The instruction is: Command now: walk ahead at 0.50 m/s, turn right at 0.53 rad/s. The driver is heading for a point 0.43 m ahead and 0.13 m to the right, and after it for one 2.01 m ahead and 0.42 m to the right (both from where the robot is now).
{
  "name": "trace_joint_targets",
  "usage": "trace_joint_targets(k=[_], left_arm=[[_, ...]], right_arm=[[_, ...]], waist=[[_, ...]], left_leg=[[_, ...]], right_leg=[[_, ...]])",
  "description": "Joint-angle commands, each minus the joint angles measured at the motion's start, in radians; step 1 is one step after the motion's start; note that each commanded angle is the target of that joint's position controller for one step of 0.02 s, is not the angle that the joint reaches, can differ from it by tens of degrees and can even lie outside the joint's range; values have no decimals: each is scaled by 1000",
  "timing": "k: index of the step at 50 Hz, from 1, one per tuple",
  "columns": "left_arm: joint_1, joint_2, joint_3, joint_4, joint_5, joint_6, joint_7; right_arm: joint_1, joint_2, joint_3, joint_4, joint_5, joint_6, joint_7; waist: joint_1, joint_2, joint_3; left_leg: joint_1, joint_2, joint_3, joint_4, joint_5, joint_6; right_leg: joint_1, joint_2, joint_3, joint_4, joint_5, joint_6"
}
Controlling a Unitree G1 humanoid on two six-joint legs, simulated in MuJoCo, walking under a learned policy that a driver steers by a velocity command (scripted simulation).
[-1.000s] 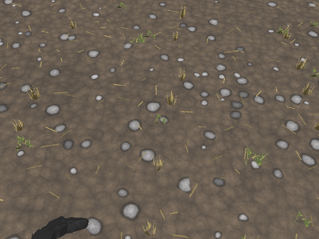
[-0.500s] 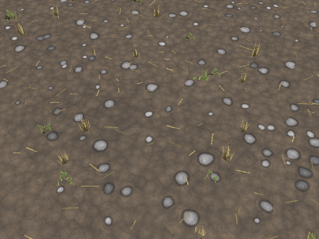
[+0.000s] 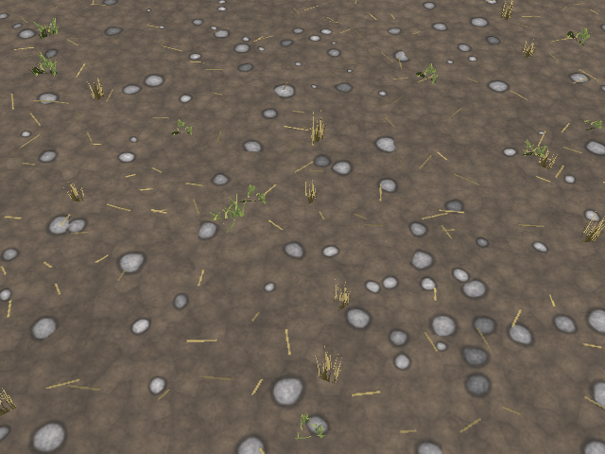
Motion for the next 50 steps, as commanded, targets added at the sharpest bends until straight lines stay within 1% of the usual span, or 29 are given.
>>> trace_joint_targets(k=[1, 3, 5, 6, 7, 8, 9, 10, 11, 12, 13, 14, 16, 19, 21, 24, 28, 30, 32, 33, 34, 35, 36, 37, 39, 42, 44, 48, 50], left_arm=[[-123, 22, -9, -103, 4, -14, -10], [-126, 31, -5, -114, 6, -14, -8], [-58, 51, 6, -102, 8, -15, 1], [30, 69, 17, -79, 7, -20, 8], [176, 96, 35, -33, 14, -31, 19], [310, 187, 65, -1, 25, -35, 36], [251, 294, 90, -27, 1, -25, 42], [275, 276, 87, -35, -17, -11, 47], [228, 233, 74, -23, -21, -12, 56], [191, 178, 59, -16, -24, -19, 58], [152, 149, 49, -18, -29, -27, 60], [130, 135, 43, -27, -32, -37, 62], [149, 138, 40, -21, -39, -58, 57], [208, 169, 46, -10, -36, -67, 56], [247, 170, 45, -3, -35, -63, 58], [293, 179, 47, 2, -37, -52, 66], [328, 181, 47, -3, -26, -29, 80], [288, 189, 50, -23, -18, -23, 87], [212, 207, 54, -48, -28, -33, 83], [195, 173, 44, -77, -46, -44, 75], [321, 71, 26, -96, -60, -42, 81], [429, 146, 38, -80, -47, -23, 96], [385, 185, 48, -45, -20, 0, 97], [305, 185, 49, -57, -10, 12, 84], [263, 154, 46, -70, -11, 42, 59], [248, 126, 35, -82, -21, 59, 46], [225, 102, 22, -89, -13, 63, 47], [175, 63, -14, -86, -9, 73, 51], [184, 74, -19, -71, -10, 67, 60]], right_arm=[[21, -139, -28, -36, -1, -5, -9], [27, -155, -30, -28, -4, 7, -15], [21, -188, -38, -24, -5, 22, -20], [18, -204, -43, -25, -5, 33, -20], [6, -211, -44, -33, 0, 42, -17], [7, -173, -34, -66, -2, 41, -13], [0, -92, -22, -148, 12, 30, 8], [-130, -165, -31, -176, -1, 16, 13], [-167, -139, -23, -190, 13, 4, 17], [-139, -134, -21, -174, 13, -3, 14], [-135, -131, -22, -172, -4, 10, 13], [-99, -123, -19, -165, -22, 30, 14], [-95, -114, -19, -170, -34, 62, 21], [-197, -106, -16, -210, -30, 75, 27], [-270, -109, -15, -236, -25, 75, 25], [-336, -100, -4, -263, -15, 72, 23], [-409, -116, 4, -293, -4, 63, 17], [-352, -142, 0, -281, -2, 53, 9], [-205, -177, -11, -242, -5, 35, -7], [-91, -218, -19, -229, -16, 18, -18], [-69, -286, -26, -249, -18, 23, -22], [-76, -275, -35, -262, 9, 46, -14], [-144, -187, -15, -286, 15, 58, -12], [-202, -126, 5, -294, 15, 65, -14], [-254, -129, 9, -293, 5, 77, -25], [-227, -150, -1, -275, -10, 74, -22], [-213, -153, -2, -258, -10, 70, -17], [-229, -141, 5, -236, -11, 84, 6], [-207, -170, -5, -220, -8, 103, 21]], waist=[[-6, 107, 70], [3, 115, 58], [41, 145, 1], [79, 146, -54], [147, 111, -137], [195, 11, -237], [120, -229, -301], [172, -26, -267], [138, 14, -148], [84, 77, -62], [45, 88, -31], [19, 57, -39], [5, 47, -47], [30, 26, -15], [52, 13, 8], [81, -17, -27], [116, -44, -41], [84, -55, -51], [1, -49, -92], [-47, 18, -179], [21, 249, -306], [50, 288, -439], [63, 132, -328], [59, 96, -210], [76, 169, -111], [73, 180, -116], [73, 173, -126], [57, 229, -111], [59, 228, -79]], left_leg=[[2, 294, -61, -54, 501, 90], [57, 302, -26, 22, 698, 78], [93, 306, 3, 185, 998, 69], [88, 306, 8, 334, 1051, 69], [3, 290, 25, 555, 938, 48], [-229, 257, 22, 853, 555, 16], [-685, 13, -72, 1224, -255, -51], [-801, 46, -264, 1250, -195, -43], [-819, 95, -280, 1195, -98, -34], [-751, 130, -278, 1081, -49, -34], [-690, 151, -288, 1012, -44, -39], [-627, 153, -287, 976, -40, -51], [-604, 147, -274, 921, -34, -72], [-669, 143, -256, 800, 70, -94], [-701, 126, -249, 711, 131, -103], [-673, 78, -241, 602, 195, -95], [-640, 19, -253, 469, 200, -70], [-529, -3, -279, 369, 167, -46], [-298, -17, -279, 205, 257, -9], [-66, 126, -377, 177, 493, 30], [176, 462, -639, 291, 1111, 126], [166, 553, -835, 261, 1120, 246], [44, 481, -734, 220, 910, 230], [-67, 398, -594, 177, 754, 192], [-204, 299, -439, 100, 570, 156], [-278, 275, -359, 73, 535, 174], [-294, 277, -352, 62, 463, 185], [-353, 236, -372, 12, 103, 162], [-385, 220, -408, 23, 14, 145]], right_leg=[[2, 17, -60, -108, -16, -31], [52, 54, -95, -153, -98, -66], [166, 124, -132, -170, -213, -109], [264, 162, -134, -197, -252, -134], [465, 189, -112, -284, -213, -165], [719, 13, 134, -327, -316, -217], [985, -249, 718, -459, -298, -376], [954, -252, 714, -524, -200, -364], [843, -236, 567, -523, -105, -339], [695, -189, 470, -537, 35, -292], [606, -129, 387, -547, 109, -254], [551, -102, 347, -557, 165, -249], [512, -64, 310, -573, 220, -250], [498, -32, 298, -601, 183, -230], [520, -20, 287, -567, 365, -201], [571, 5, 261, -476, 586, -148], [647, 4, 317, -385, 618, -124], [637, 8, 356, -315, 616, -95], [578, 58, 370, -164, 596, -44], [465, 107, 349, 31, 379, -13], [260, 256, 201, 324, -568, 11], [196, 256, 160, 487, -672, 13], [178, 198, 172, 529, -576, 25], [167, 174, 147, 497, -519, 41], [186, 136, 122, 455, -450, 76], [239, 148, 99, 403, -418, 86], [264, 152, 105, 303, -420, 76], [399, 127, 56, -38, -413, 45], [477, 142, 16, -204, -352, 28]])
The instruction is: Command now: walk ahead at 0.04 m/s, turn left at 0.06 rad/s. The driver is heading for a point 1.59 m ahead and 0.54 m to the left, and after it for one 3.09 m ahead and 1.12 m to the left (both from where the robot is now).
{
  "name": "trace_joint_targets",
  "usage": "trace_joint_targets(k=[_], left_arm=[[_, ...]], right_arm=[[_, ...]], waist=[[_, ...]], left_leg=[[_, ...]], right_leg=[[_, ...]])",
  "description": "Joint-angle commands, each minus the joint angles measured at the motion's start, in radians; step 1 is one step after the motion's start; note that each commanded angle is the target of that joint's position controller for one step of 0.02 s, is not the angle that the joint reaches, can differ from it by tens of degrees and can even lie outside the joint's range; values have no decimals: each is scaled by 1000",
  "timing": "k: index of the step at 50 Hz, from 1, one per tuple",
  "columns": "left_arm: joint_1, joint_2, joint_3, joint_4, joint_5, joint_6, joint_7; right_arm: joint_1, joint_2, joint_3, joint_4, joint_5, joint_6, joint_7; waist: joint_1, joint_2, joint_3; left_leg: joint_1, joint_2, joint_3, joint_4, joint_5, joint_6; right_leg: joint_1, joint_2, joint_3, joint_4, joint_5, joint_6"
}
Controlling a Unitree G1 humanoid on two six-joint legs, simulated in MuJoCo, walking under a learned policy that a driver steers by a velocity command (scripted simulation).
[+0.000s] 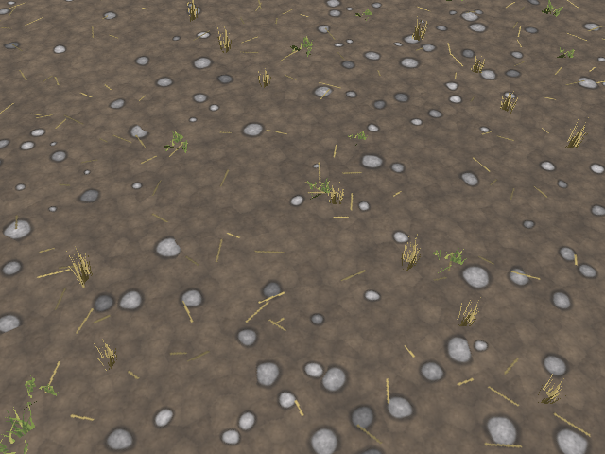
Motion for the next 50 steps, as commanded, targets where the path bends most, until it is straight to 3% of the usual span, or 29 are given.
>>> trace_joint_targets(k=[1, 2, 3, 4, 5, 6, 8, 10, 13, 15, 18, 19, 20, 21, 22, 23, 24, 25, 27, 30, 37, 42, 44, 45, 46, 47, 48, 49, 50], left_arm=[[161, 53, 2, 5, 2, -13, 12], [161, 80, 5, 6, 5, -25, 17], [159, 130, 8, -8, 21, -39, 26], [93, 213, 33, -21, 10, -42, 35], [35, 186, 32, -33, 17, -49, 40], [-8, 146, 21, -44, 20, -58, 47], [-46, 105, 9, -50, 6, -67, 58], [-24, 87, 8, -46, -4, -70, 61], [28, 98, 18, -28, -3, -65, 59], [44, 128, 32, -20, 1, -61, 52], [24, 159, 48, -15, -5, -55, 43], [21, 163, 52, -10, -10, -54, 42], [48, 146, 51, -6, -6, -56, 40], [42, 57, 27, -70, -3, -53, 34], [-62, 72, 23, -88, 2, -36, 50], [-58, 83, 27, -82, -6, -28, 48], [-47, 90, 30, -66, -15, -31, 42], [-38, 105, 35, -59, -13, -37, 38], [3, 118, 40, -40, 3, -38, 29], [-5, 98, 35, -49, -4, -33, 24], [-58, 99, 27, -85, -6, -36, 32], [-25, 106, 21, -99, -20, -53, 42], [41, 99, 18, -87, -22, -64, 52], [83, 108, 20, -76, -16, -72, 61], [69, 178, 31, -86, -1, -78, 70], [-13, 264, 43, -121, -2, -72, 65], [27, 235, 46, -105, 4, -66, 55], [-8, 161, 24, -108, -4, -67, 46], [-58, 122, 14, -112, -6, -68, 40]], right_arm=[[-32, -160, -39, -47, 12, 13, 20], [-1, -163, -45, -39, 16, 18, 25], [12, -113, -35, -54, 20, 13, 34], [-11, -58, -23, -89, 40, 9, 31], [-40, -122, -43, -77, 22, 19, 24], [-18, -131, -58, -67, 24, 28, 27], [67, -132, -73, -33, 17, 41, 20], [87, -107, -69, -25, 7, 42, 18], [17, -72, -56, -60, 16, 52, 29], [-7, -76, -53, -83, 24, 59, 35], [24, -81, -55, -91, 28, 54, 35], [44, -80, -54, -87, 22, 44, 30], [56, -129, -64, -88, 8, 30, 22], [73, -300, -103, -109, 6, 17, 19], [182, -307, -113, -78, 19, 16, 21], [165, -258, -101, -74, 22, 20, 18], [86, -215, -89, -84, 25, 28, 12], [19, -192, -81, -99, 27, 35, 6], [-9, -175, -76, -113, 31, 38, 3], [27, -196, -85, -106, 30, 34, 5], [46, -224, -97, -115, 12, 44, 7], [-2, -232, -103, -128, 8, 49, 18], [-48, -224, -102, -133, 17, 50, 18], [-66, -204, -95, -135, 27, 48, 14], [-15, -138, -78, -138, 30, 42, 11], [51, -122, -76, -142, 24, 38, 2], [37, -197, -93, -121, -5, 43, -4], [28, -202, -98, -106, 1, 45, 0], [37, -188, -95, -86, 5, 50, 7]], waist=[[78, 178, -72], [80, 137, -47], [70, 3, -57], [48, -242, -18], [67, -194, 24], [35, -162, 33], [-7, -134, 1], [3, -112, -48], [54, -137, -73], [74, -167, -82], [47, -155, -90], [21, -123, -90], [16, -11, -97], [38, 293, -84], [-52, 234, -89], [-24, 145, -63], [10, 106, -25], [37, 111, -12], [45, 127, -63], [30, 104, -79], [-3, 130, -64], [16, 146, -81], [62, 141, -84], [86, 116, -86], [50, -53, -101], [7, -209, -83], [36, -149, -88], [14, -85, -58], [-5, -72, -32]], left_leg=[[-67, 165, -256, -175, -195, 110], [-118, 151, -266, -165, -218, 60], [-165, 97, -225, -64, -259, 2], [-175, -60, -67, 78, -308, -39], [-93, -49, -103, 281, -365, -35], [-103, -70, -113, 426, -362, -26], [-130, -66, -115, 577, -345, -29], [-164, -52, -91, 578, -353, -50], [-133, -33, -64, 425, -367, -65], [-76, -38, -40, 333, -382, -56], [31, -58, 1, 145, -298, -30], [110, -65, -4, 3, -163, -18], [209, -2, -144, -108, -56, 3], [320, 302, -555, -116, 383, 116], [286, 369, -591, -103, 570, 253], [272, 322, -519, -96, 519, 269], [235, 254, -450, -108, 407, 234], [230, 197, -410, -116, 340, 190], [247, 147, -373, -108, 380, 174], [272, 141, -396, -107, 319, 178], [212, 131, -524, -98, 117, 193], [153, 108, -613, -59, 200, 161], [100, 68, -626, -30, 166, 109], [46, 30, -594, 9, 71, 60], [-38, -60, -475, 158, -193, 0], [-175, -236, -265, 336, -473, -36], [-141, -166, -247, 531, -491, -48], [-115, -151, -268, 598, -430, -50], [-95, -144, -259, 643, -367, -58]], right_leg=[[243, 33, -83, -292, 133, -37], [291, 8, -42, -387, 174, -59], [321, -166, 149, -503, 70, -89], [153, -336, 328, -595, -28, -162], [13, -363, 295, -593, -8, -203], [6, -334, 239, -576, 129, -211], [82, -284, 107, -510, 464, -196], [213, -270, 40, -439, 684, -197], [296, -285, 13, -388, 698, -197], [297, -305, 17, -366, 691, -197], [266, -309, -3, -293, 673, -166], [216, -290, -39, -234, 595, -122], [112, -242, -94, -103, 411, -56], [-176, -66, -194, 130, -56, 39], [-233, -20, -62, 280, -237, 33], [-245, -41, -15, 355, -185, 29], [-245, -56, 2, 351, -95, 24], [-248, -62, 6, 320, -27, 23], [-213, -43, -10, 329, 39, 36], [-222, -34, -7, 266, 58, 50], [-169, -8, 11, 79, 41, 45], [-18, 33, 20, -79, 21, 15], [118, 41, 19, -269, 103, -1], [216, 5, 35, -416, 190, -12], [289, -193, 233, -533, 138, -58], [279, -402, 484, -557, 281, -166], [182, -428, 481, -528, 341, -253], [131, -362, 394, -520, 360, -246], [100, -287, 285, -511, 376, -214]])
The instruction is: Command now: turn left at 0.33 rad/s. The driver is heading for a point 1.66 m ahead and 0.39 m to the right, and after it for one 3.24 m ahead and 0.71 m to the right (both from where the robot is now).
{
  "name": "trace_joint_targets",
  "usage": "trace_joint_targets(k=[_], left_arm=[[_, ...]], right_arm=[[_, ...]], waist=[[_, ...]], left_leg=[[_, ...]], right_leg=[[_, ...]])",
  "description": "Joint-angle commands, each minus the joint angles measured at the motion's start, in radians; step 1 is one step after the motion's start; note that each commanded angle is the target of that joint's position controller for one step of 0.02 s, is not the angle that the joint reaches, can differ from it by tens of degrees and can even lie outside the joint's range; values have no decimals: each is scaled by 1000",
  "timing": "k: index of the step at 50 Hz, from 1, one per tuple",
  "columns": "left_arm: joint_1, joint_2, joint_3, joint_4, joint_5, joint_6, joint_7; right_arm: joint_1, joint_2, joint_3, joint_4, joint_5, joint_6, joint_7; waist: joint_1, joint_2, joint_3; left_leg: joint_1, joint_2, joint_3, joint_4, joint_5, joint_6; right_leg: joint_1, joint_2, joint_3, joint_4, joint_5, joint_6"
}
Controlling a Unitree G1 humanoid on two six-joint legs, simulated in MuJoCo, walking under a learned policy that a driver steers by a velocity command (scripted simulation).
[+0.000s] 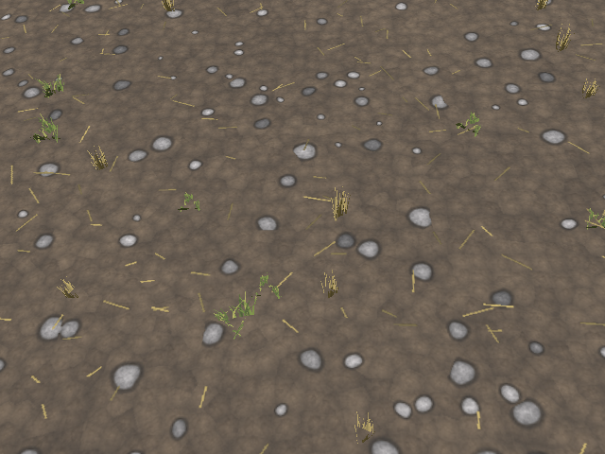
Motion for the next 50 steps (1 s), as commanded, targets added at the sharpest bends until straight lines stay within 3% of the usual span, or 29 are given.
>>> trace_joint_targets(k=[1, 2, 4, 9, 11, 12, 13, 14, 15, 16, 17, 20, 24, 34, 50], left_arm=[[-76, 114, 27, -73, 2, -15, -5], [-70, 112, 26, -69, 2, -17, -2], [-21, 110, 26, -48, 0, -20, -3], [34, 134, 33, 1, 6, -17, -14], [43, 144, 37, 21, 4, -7, -20], [38, 141, 36, 29, -3, -4, -21], [58, 128, 32, 37, -2, -8, -21], [70, 96, 24, 27, -5, -18, -26], [66, 47, 9, 22, -19, -19, -27], [43, 71, 11, 49, -7, -14, -21], [29, 85, 17, 65, -5, -13, -21], [47, 92, 20, 106, -5, -16, -26], [66, 77, 14, 174, -8, -18, -21], [76, 62, 6, 302, -8, -15, -12], [102, 23, -11, 414, -10, -12, 0]], right_arm=[[67, -103, -30, -25, -2, -1, 8], [74, -92, -25, -18, 1, 3, 15], [39, -73, -13, -16, 6, 7, 17], [-13, -29, 20, -1, 16, 15, 5], [14, -25, 26, 24, 21, 9, -4], [44, -15, 32, 44, 17, 1, -10], [41, -34, 33, 51, 7, -11, -16], [40, -83, 30, 45, -10, -27, -25], [-39, -114, 29, 50, -2, -34, -24], [-70, -53, 45, 48, 3, -42, -17], [-72, -40, 52, 54, 2, -49, -15], [-22, -50, 56, 107, 9, -58, -29], [-9, -36, 63, 152, 9, -60, -31], [7, -26, 72, 259, 12, -67, -37], [84, 19, 89, 370, 12, -67, -46]], waist=[[-34, -177, -54], [-27, -203, -59], [3, -193, -69], [44, -237, -85], [25, -234, -82], [0, -209, -81], [3, -174, -94], [19, -69, -131], [70, 86, -81], [50, 49, -74], [39, 44, -57], [31, 58, -42], [28, -5, -23], [29, -46, -20], [25, -45, -7]], left_leg=[[-38, 43, 27, 258, 16, -26], [-45, 40, 39, 254, 23, -37], [-48, 44, 53, 180, 17, -53], [100, 88, 138, -179, -46, -38], [183, 90, 172, -354, 56, -18], [265, 96, 179, -515, 196, -5], [357, 138, 112, -585, 309, 10], [438, 274, -36, -604, 334, 35], [279, 361, -107, -558, 464, 91], [222, 346, -86, -546, 406, 98], [210, 305, -61, -549, 351, 77], [213, 257, -21, -555, 342, 50], [223, 252, -12, -557, 331, 56], [217, 243, 1, -569, 337, 63], [218, 233, 22, -554, 373, 60]], right_leg=[[23, -249, 223, -208, 205, -151], [51, -224, 182, -194, 266, -147], [111, -219, 159, -172, 321, -153], [141, -226, 167, -140, 282, -159], [121, -217, 169, -105, 339, -148], [88, -207, 155, -76, 361, -119], [30, -201, 156, -62, 336, -74], [-36, -166, 117, -7, 233, -24], [3, -68, 31, -71, 30, 7], [94, -79, 30, -94, 16, 17], [108, -74, 38, -98, 59, 18], [132, -99, 50, -107, 156, 13], [119, -103, 53, -127, 151, 22], [139, -116, 59, -136, 160, 23], [128, -122, 57, -126, 166, 17]])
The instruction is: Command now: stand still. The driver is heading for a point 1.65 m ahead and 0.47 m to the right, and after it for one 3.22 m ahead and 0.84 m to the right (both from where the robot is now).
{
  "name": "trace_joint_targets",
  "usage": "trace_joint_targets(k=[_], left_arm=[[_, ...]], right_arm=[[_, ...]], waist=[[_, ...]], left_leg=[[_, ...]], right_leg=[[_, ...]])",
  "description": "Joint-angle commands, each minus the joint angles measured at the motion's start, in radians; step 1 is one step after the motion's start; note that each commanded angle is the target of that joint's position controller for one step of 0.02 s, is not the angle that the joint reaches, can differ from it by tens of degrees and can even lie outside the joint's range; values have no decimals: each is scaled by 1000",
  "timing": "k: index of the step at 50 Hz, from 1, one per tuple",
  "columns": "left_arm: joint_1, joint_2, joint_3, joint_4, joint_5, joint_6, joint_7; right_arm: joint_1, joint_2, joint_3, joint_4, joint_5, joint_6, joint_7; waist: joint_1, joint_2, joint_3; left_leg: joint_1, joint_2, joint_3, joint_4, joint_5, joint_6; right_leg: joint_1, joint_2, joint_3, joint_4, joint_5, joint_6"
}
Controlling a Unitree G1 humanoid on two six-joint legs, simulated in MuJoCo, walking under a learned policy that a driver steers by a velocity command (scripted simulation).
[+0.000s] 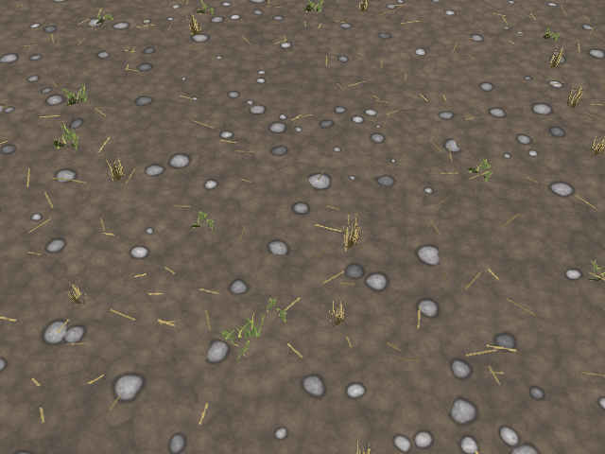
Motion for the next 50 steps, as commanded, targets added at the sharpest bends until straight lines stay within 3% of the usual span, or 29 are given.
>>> trace_joint_targets(k=[1, 6, 7, 9, 10, 12, 14, 17, 19, 20, 21, 22, 23, 24, 25, 26, 28, 30, 35, 39, 41, 43, 44, 45, 46, 47, 48, 49, 50], left_arm=[[44, 90, 12, -2, 0, -5, 5], [53, 76, 9, 15, 0, -5, 7], [60, 69, 7, 19, 1, -4, 7], [52, 77, 15, 10, 7, 0, 5], [34, 76, 17, -4, 15, 1, -1], [-17, 42, 12, -44, 32, -7, -14], [-58, 45, 15, -82, 32, -30, -22], [-62, 63, 27, -118, 17, -66, -38], [34, 45, 33, -100, 5, -78, -42], [149, 39, 40, -58, 0, -81, -40], [267, 77, 58, -23, 6, -86, -31], [406, 189, 84, -9, 15, -90, -21], [436, 197, 87, 20, 6, -75, -24], [314, 147, 73, -19, 9, -72, -26], [223, 118, 65, -55, 9, -81, -31], [179, 103, 59, -73, 8, -90, -32], [197, 66, 44, -63, 7, -108, -28], [267, 62, 37, -34, 4, -116, -25], [328, 50, 20, -17, 7, -117, -18], [348, 64, 17, -6, 8, -121, -7], [327, 82, 21, -5, 10, -125, -3], [293, 104, 28, -11, 13, -123, 1], [267, 117, 33, -17, 8, -118, -1], [258, 101, 28, -33, 3, -117, -8], [334, -8, 11, -59, -14, -113, -22], [335, 60, 36, -54, -7, -106, -26], [236, 83, 44, -90, 5, -105, -26], [166, 79, 45, -109, 12, -110, -31], [152, 58, 47, -109, 14, -106, -33]], right_arm=[[47, -94, -14, -7, 0, -6, -4], [65, -79, -12, 11, -1, -7, -6], [76, -75, -12, 16, -2, -6, -6], [93, -115, -31, 18, -3, 3, -5], [113, -135, -42, 18, -5, 9, -3], [176, -154, -60, 27, -7, 13, 0], [195, -139, -66, 27, -17, 0, 3], [179, -142, -78, 17, -18, -27, 7], [121, -140, -82, 0, -5, -36, 10], [91, -131, -80, -13, -1, -39, 13], [73, -98, -70, -29, -6, -51, 18], [54, -13, -46, -74, -2, -63, 29], [40, -86, -66, -90, -30, -62, 35], [25, -91, -69, -90, -39, -61, 44], [23, -60, -61, -82, -33, -66, 54], [31, -44, -59, -76, -27, -71, 61], [39, -53, -65, -71, -33, -60, 69], [12, -57, -70, -84, -29, -47, 70], [-218, -31, -58, -174, -19, -35, 71], [-328, -19, -44, -221, -7, -37, 67], [-284, -46, -52, -220, -6, -40, 57], [-101, -89, -74, -168, -6, -51, 43], [50, -106, -88, -119, -7, -59, 35], [193, -157, -108, -84, -27, -65, 25], [261, -243, -130, -83, -50, -64, 24], [196, -223, -130, -82, -15, -53, 40], [70, -172, -117, -103, 3, -55, 44], [4, -100, -99, -115, 4, -64, 49], [-16, -60, -87, -111, -4, -75, 48]], waist=[[1, 12, 23], [0, 9, 27], [-3, 13, 7], [-13, 56, 34], [-27, 93, 72], [-57, 151, 160], [-66, 142, 193], [-41, 115, 158], [24, 108, 122], [75, 78, 96], [122, -19, 52], [160, -280, -27], [129, -242, 12], [61, -100, 106], [29, -38, 140], [1, -24, 132], [-14, -40, 94], [-15, -59, 70], [18, -73, 109], [32, -91, 120], [-4, -97, 85], [-87, -106, -16], [-153, -98, -88], [-206, -50, -168], [-150, 146, -270], [-124, 113, -278], [-73, 67, -103], [-55, 12, -5], [-18, -16, 38]], left_leg=[[-92, 132, -103, -73, 172, 17], [-91, 131, -99, -67, 176, 16], [-85, 124, -100, -82, 78, 20], [-111, 116, -136, -103, -250, 57], [-123, 143, -197, -132, -425, 90], [-116, 267, -363, -220, -614, 169], [-96, 338, -437, -252, -530, 218], [-30, 319, -353, -208, -311, 206], [-142, 261, -243, -142, -204, 164], [-256, 215, -185, -64, -157, 137], [-378, 147, -98, 112, -86, 103], [-535, 13, 70, 461, -184, 44], [-628, 6, 57, 669, -293, 45], [-659, 78, 18, 764, -206, 59], [-642, 113, 7, 773, -103, 57], [-604, 136, 12, 748, -34, 48], [-572, 142, 47, 727, 29, 25], [-602, 131, 83, 720, 50, 11], [-630, 100, 157, 525, 128, -12], [-502, 54, 207, 283, 180, 17], [-404, 22, 211, 236, 157, 58], [-228, -18, 195, 212, 106, 99], [-63, -15, 181, 136, 142, 121], [157, 111, 47, 102, 45, 159], [382, 410, -412, 49, -74, 275], [364, 459, -683, -100, -179, 344], [213, 430, -533, -145, -270, 304], [64, 390, -419, -190, -202, 272], [-35, 345, -325, -212, -94, 235]], right_leg=[[43, -83, 73, -29, 128, -33], [36, -82, 72, -27, 127, -34], [41, -72, 65, -27, 56, -35], [-20, -10, 16, 57, -184, -51], [-103, 20, -8, 121, -289, -59], [-269, 34, -70, 270, -298, -64], [-361, -17, -54, 379, -272, -73], [-358, -39, -54, 321, -260, -83], [-122, -3, -103, 155, -135, -89], [83, 38, -124, 70, -86, -87], [280, -14, -21, 8, -123, -92], [406, -285, 408, -194, -433, -159], [332, -384, 631, -261, -540, -219], [228, -368, 560, -255, -550, -219], [153, -325, 458, -259, -431, -207], [123, -279, 359, -269, -291, -189], [141, -219, 218, -260, -23, -166], [190, -197, 136, -225, 247, -160], [168, -160, 41, -227, 506, -154], [178, -169, 9, -222, 650, -152], [221, -188, -6, -147, 864, -144], [264, -197, -16, 66, 1045, -135], [228, -186, -28, 244, 985, -132], [66, -151, -44, 490, 714, -130], [-246, 11, -95, 886, -46, -100], [-408, 73, 20, 1047, -299, -113], [-481, -3, 40, 1025, -202, -126], [-463, -37, 32, 969, -132, -126], [-412, -66, 33, 911, -102, -121]])
Keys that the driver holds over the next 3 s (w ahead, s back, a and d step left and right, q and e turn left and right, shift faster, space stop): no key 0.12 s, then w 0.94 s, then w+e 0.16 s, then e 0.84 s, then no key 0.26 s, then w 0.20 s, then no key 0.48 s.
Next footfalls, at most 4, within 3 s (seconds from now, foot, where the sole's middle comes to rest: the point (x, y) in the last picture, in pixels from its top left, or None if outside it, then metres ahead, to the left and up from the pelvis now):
0.90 left None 0.46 0.00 -0.78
1.42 right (379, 366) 0.74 -0.15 -0.78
2.06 left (307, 353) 0.77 0.02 -0.78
2.50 right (366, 408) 0.63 -0.12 -0.78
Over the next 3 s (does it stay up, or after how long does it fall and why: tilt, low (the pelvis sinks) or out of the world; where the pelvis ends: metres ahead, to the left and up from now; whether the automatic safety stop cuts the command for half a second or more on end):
stays up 0.78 -0.08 -0.01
